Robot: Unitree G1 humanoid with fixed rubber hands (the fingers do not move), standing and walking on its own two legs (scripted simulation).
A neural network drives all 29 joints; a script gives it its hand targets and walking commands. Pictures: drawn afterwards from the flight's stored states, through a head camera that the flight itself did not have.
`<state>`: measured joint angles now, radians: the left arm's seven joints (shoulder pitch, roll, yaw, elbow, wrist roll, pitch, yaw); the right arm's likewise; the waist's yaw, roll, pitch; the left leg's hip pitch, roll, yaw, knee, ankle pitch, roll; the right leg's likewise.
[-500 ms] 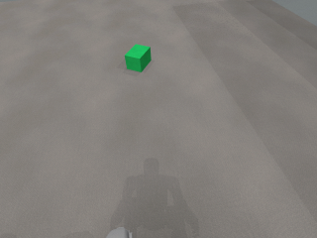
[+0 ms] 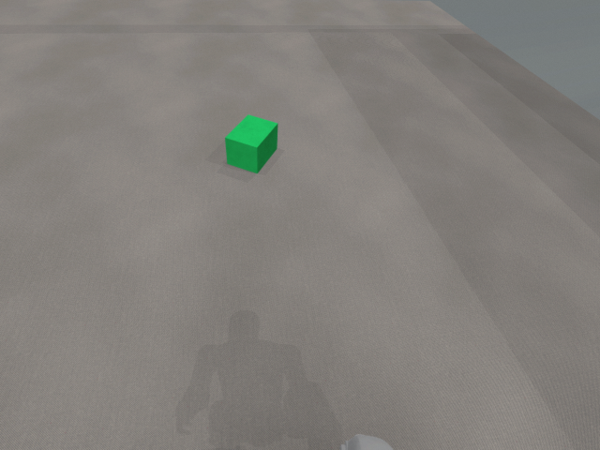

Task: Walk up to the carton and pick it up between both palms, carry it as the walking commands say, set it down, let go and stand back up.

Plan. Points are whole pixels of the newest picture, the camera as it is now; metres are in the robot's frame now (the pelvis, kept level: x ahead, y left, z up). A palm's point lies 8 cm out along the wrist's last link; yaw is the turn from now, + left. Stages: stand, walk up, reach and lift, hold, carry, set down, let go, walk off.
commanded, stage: walk up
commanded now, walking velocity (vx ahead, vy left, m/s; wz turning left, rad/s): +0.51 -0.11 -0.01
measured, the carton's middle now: (252, 143) +1.73 +0.15 -0.70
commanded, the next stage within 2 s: none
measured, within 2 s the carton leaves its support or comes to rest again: neither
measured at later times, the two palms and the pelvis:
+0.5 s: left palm (183, 374) +0.27 +0.17 -0.13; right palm (463, 378) +0.27 -0.30 -0.15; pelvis +0.26 -0.06 +0.00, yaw +0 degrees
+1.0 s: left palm (156, 232) +0.58 +0.29 -0.14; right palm (383, 256) +0.52 -0.20 -0.13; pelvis +0.52 +0.04 +0.00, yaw +0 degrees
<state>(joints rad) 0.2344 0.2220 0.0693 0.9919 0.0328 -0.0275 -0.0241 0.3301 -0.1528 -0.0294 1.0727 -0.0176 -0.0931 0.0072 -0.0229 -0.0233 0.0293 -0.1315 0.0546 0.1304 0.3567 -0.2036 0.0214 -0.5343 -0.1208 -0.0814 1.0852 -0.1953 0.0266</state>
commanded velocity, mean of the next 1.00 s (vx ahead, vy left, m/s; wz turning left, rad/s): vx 0.50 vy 0.11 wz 0.01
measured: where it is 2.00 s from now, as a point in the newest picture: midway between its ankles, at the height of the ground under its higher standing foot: (264, 248)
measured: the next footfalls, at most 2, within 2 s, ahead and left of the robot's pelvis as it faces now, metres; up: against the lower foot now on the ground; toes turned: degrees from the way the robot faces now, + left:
right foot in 0.28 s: +0.31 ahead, -0.18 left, +0.00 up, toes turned -10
left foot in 0.76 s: +0.55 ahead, +0.13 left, +0.00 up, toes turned +8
